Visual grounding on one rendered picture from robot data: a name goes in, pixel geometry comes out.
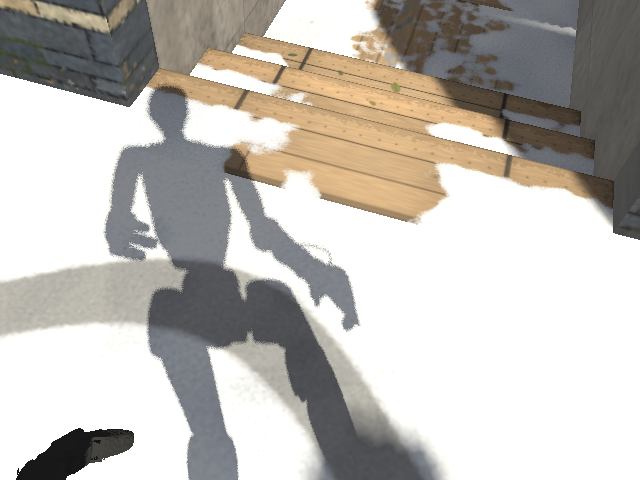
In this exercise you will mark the left robot hand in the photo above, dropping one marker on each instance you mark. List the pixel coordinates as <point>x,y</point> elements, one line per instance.
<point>75,450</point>

